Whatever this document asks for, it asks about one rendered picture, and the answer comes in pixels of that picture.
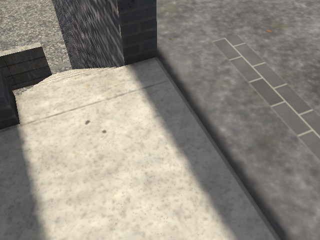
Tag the stairs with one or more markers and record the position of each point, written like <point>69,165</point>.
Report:
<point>66,76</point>

